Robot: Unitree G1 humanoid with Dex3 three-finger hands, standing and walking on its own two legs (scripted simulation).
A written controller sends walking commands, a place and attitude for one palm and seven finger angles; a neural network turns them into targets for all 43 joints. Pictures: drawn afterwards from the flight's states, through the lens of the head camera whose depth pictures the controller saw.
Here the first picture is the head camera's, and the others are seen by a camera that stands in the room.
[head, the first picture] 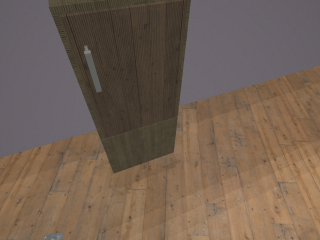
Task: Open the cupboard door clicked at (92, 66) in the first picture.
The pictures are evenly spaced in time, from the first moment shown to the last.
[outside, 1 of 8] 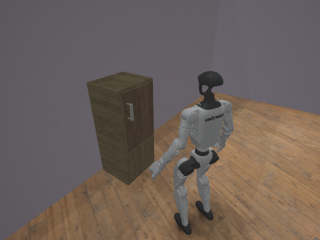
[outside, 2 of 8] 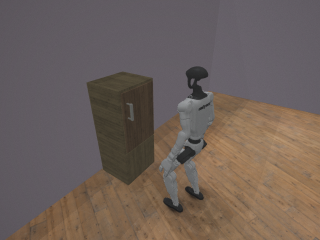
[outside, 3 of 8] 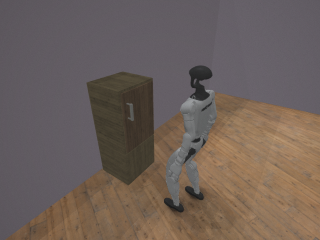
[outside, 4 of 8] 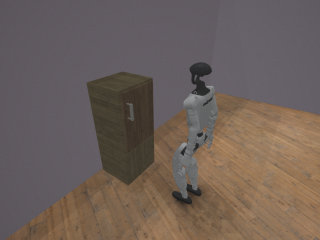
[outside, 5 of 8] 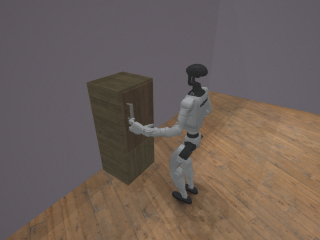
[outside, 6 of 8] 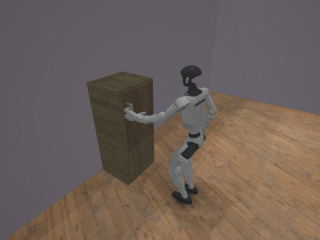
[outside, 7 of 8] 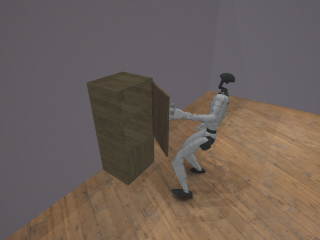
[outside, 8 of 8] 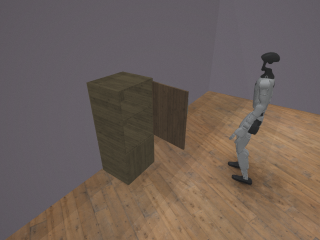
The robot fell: no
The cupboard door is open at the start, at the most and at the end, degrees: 0 83 83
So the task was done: yes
